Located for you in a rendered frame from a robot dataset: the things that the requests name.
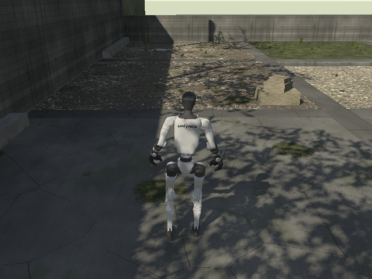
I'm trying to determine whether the right robot upper arm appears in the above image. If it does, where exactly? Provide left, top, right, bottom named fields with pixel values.
left=200, top=117, right=216, bottom=149

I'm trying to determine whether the robot head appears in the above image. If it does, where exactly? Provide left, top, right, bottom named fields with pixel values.
left=178, top=91, right=198, bottom=119

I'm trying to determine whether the left robot hand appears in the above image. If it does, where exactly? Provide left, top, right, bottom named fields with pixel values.
left=149, top=154, right=162, bottom=166

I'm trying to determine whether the right robot foot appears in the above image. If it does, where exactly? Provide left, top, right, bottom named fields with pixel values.
left=192, top=223, right=200, bottom=237

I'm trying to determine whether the right robot hand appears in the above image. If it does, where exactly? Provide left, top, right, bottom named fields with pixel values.
left=210, top=159, right=223, bottom=171

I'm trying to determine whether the right robot forearm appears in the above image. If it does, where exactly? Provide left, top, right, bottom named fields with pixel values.
left=210, top=141, right=221, bottom=162

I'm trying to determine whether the left robot upper arm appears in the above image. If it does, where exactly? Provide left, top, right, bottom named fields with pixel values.
left=157, top=116, right=176, bottom=147

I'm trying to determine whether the left robot forearm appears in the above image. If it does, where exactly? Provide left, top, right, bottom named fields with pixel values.
left=151, top=138, right=162, bottom=157

